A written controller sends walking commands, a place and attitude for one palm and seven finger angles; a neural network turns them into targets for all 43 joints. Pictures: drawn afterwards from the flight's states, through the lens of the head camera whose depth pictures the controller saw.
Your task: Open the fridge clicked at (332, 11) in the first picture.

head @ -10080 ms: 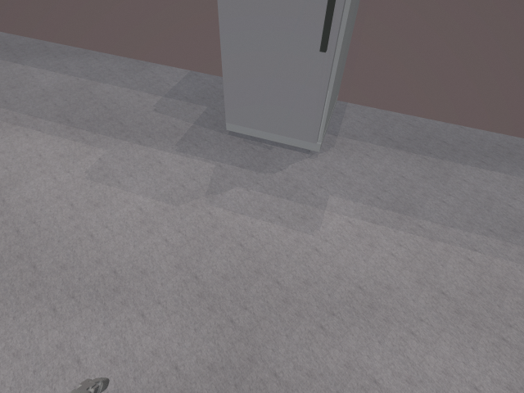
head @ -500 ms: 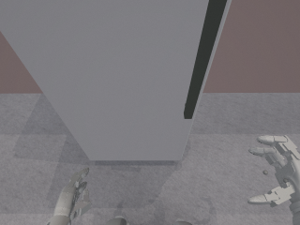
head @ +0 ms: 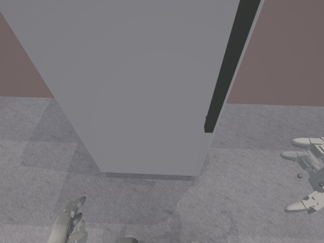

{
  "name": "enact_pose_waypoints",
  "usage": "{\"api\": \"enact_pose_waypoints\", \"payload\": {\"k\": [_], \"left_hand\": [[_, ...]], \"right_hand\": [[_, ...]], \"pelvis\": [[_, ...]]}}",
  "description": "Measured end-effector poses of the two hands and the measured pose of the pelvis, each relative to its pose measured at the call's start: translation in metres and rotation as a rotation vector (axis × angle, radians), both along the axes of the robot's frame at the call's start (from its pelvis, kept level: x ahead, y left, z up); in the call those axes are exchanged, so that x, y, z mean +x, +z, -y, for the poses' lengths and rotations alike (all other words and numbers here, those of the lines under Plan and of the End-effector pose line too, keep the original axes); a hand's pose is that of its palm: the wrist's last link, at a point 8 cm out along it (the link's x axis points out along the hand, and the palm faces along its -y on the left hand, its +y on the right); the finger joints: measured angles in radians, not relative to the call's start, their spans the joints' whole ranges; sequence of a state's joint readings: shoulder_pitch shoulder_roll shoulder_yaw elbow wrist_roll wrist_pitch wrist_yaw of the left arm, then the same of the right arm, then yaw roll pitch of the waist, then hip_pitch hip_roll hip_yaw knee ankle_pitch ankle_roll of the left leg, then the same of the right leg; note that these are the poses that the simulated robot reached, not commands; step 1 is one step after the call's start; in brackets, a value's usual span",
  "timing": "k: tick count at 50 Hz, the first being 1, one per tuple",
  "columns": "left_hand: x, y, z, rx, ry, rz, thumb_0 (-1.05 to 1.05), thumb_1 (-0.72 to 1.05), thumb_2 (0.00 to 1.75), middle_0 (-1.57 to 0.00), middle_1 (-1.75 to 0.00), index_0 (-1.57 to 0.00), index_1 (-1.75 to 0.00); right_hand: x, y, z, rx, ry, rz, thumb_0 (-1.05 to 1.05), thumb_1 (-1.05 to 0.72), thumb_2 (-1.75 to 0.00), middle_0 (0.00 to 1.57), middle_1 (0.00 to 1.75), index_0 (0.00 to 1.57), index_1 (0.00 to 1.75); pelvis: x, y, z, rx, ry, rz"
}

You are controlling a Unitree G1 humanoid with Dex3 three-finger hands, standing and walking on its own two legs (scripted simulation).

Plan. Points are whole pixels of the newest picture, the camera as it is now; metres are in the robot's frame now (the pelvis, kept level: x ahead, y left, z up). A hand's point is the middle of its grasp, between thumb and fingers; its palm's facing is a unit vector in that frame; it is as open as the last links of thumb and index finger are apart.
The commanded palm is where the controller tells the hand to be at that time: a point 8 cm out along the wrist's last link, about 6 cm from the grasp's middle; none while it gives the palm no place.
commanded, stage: raise the hand to about handle height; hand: right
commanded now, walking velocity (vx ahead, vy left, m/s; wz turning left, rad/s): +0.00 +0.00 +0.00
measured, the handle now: (225, 66) +0.51 -0.13 +0.16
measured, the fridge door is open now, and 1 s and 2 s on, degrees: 0 0 0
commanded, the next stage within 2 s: move the hooked fingers beside the handle in 0.28 s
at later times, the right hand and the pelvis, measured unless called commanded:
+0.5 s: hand (296, 178) +0.26 -0.26 +0.07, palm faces +0.03 +1.00 -0.04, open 14.0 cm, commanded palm +0.25 -0.31 +0.07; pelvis -0.01 +0.01 +0.00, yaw -1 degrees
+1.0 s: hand (274, 152) +0.33 -0.24 +0.06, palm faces +0.00 +1.00 -0.02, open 14.0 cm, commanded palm +0.31 -0.29 +0.06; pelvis -0.01 +0.01 +0.00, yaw +0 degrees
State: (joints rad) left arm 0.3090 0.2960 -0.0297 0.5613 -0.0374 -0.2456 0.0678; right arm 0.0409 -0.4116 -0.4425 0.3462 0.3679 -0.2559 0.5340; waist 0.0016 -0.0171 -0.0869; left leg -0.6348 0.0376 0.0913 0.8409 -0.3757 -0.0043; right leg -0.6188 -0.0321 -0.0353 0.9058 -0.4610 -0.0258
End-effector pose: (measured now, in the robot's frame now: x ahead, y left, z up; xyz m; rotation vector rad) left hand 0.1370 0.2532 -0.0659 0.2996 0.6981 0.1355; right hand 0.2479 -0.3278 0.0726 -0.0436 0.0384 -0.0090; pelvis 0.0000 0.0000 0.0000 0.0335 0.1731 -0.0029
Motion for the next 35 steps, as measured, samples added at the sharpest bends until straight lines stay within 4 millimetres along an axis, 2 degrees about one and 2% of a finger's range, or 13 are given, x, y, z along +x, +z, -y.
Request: {"api": "enact_pose_waypoints", "payload": {"k": [22,27,35], "left_hand": [[0.008,-0.003,0.003,-0.032,-0.027,0.035,0.01,0.9,0.9,-0.2,-0.3,-0.21,-0.3],[0.006,-0.006,0.0,-0.019,-0.025,0.022,0.01,0.9,0.9,-0.2,-0.3,-0.21,-0.3],[-0.005,-0.01,-0.006,-0.009,0.006,-0.013,0.01,0.9,0.9,-0.2,-0.3,-0.21,-0.3]], "right_hand": [[-0.012,0.0,-0.01,0.001,-0.019,0.01,-0.01,0.5,-0.3,0.3,1.2,0.3,1.2],[-0.003,-0.002,-0.012,0.012,-0.017,0.017,-0.01,0.5,-0.3,0.3,1.2,0.3,1.2],[0.027,-0.003,-0.021,0.016,0.014,0.018,-0.01,0.5,-0.3,0.3,1.2,0.3,1.2]], "pelvis": [[-0.007,-0.002,-0.01,-0.004,-0.006,0.01],[-0.009,-0.003,-0.011,-0.004,-0.011,0.007],[-0.01,-0.004,-0.011,-0.007,-0.004,-0.005]]}}
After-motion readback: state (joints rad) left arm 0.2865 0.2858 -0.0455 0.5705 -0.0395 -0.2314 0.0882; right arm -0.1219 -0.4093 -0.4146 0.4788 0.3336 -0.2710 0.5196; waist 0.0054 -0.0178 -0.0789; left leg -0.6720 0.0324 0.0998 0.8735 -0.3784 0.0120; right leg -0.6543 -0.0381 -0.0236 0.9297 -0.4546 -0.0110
